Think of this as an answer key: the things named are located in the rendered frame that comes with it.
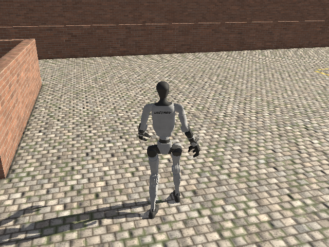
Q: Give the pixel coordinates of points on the robot right thigh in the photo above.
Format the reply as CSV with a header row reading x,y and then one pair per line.
x,y
176,154

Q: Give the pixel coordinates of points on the robot left forearm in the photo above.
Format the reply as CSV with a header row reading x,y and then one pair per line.
x,y
140,132

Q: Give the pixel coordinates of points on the robot right forearm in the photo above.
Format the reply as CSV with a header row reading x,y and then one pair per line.
x,y
191,137

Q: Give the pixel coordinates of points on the left robot upper arm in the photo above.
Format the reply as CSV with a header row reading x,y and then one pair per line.
x,y
145,115

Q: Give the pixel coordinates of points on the robot left shin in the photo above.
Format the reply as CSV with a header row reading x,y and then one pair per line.
x,y
153,190

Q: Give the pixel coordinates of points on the robot left hand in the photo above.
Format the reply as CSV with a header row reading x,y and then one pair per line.
x,y
146,135

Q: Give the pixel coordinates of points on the right robot upper arm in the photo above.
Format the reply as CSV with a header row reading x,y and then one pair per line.
x,y
182,117

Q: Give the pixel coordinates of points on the robot right hand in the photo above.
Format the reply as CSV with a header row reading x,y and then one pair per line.
x,y
196,149

